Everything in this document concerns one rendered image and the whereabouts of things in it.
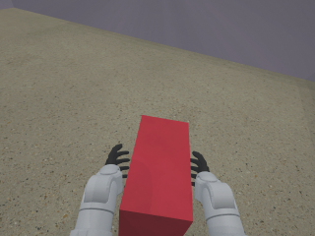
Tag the robot right forearm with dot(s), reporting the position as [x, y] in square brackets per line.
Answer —
[220, 209]

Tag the robot left forearm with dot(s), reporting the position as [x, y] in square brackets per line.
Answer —
[98, 202]

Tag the left robot hand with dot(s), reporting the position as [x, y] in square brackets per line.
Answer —
[112, 158]

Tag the right robot hand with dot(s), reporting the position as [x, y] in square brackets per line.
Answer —
[202, 165]

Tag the carton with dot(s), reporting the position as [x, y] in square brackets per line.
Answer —
[157, 197]

